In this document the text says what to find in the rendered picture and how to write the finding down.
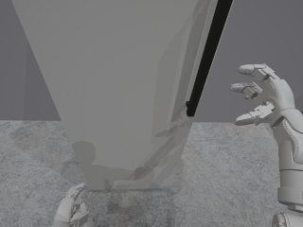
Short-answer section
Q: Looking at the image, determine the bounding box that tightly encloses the right robot forearm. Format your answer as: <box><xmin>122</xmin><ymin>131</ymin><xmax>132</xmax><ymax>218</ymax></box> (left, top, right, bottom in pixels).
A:
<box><xmin>269</xmin><ymin>109</ymin><xmax>303</xmax><ymax>214</ymax></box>

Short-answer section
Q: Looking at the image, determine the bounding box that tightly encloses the robot right hand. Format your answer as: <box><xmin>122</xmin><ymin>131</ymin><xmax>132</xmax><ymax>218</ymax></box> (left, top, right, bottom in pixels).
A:
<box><xmin>229</xmin><ymin>63</ymin><xmax>295</xmax><ymax>126</ymax></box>

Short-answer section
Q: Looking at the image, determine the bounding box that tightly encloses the fridge door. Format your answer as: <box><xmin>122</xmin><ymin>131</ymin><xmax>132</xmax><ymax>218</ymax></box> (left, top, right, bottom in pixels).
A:
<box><xmin>11</xmin><ymin>0</ymin><xmax>235</xmax><ymax>190</ymax></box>

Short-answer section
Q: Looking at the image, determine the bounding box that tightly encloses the handle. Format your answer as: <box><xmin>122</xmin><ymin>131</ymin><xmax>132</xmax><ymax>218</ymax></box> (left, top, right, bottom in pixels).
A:
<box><xmin>186</xmin><ymin>0</ymin><xmax>233</xmax><ymax>117</ymax></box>

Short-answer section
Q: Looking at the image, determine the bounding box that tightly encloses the right robot upper arm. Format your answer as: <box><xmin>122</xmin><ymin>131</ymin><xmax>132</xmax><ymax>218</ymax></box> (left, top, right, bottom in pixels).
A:
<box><xmin>272</xmin><ymin>212</ymin><xmax>303</xmax><ymax>227</ymax></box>

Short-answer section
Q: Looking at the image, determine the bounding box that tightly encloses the robot left hand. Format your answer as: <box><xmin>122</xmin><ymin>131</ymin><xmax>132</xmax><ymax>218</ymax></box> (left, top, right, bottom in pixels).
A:
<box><xmin>52</xmin><ymin>183</ymin><xmax>89</xmax><ymax>227</ymax></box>

